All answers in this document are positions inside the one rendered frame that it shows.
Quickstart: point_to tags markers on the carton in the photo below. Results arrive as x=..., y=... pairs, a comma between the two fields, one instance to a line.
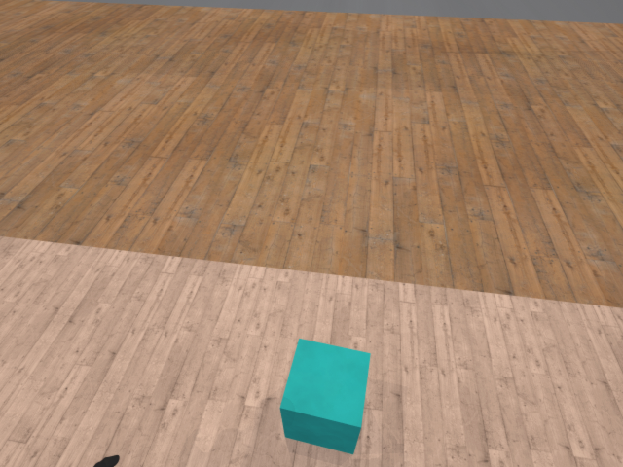
x=324, y=397

